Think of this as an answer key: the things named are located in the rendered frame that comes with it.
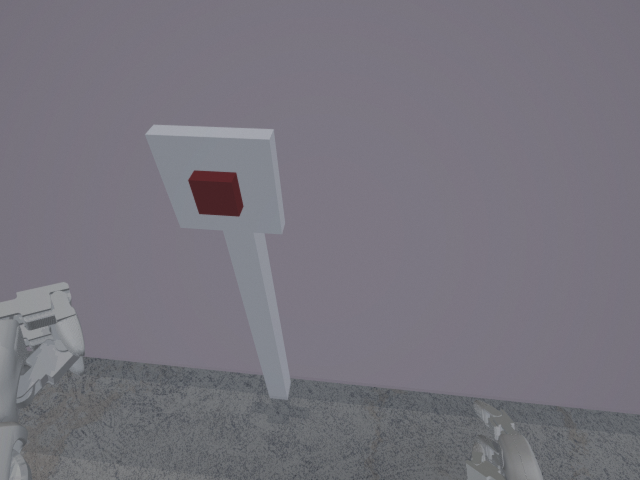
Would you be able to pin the robot left forearm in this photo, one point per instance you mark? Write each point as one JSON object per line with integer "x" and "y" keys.
{"x": 13, "y": 437}

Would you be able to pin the panel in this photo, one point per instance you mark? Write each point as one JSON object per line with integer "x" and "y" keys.
{"x": 250, "y": 153}

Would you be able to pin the robot right hand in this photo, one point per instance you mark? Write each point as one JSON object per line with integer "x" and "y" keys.
{"x": 512, "y": 458}

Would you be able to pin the robot left hand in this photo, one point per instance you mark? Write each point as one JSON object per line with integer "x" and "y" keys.
{"x": 52, "y": 329}

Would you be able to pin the button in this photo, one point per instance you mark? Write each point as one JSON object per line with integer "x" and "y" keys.
{"x": 216, "y": 193}

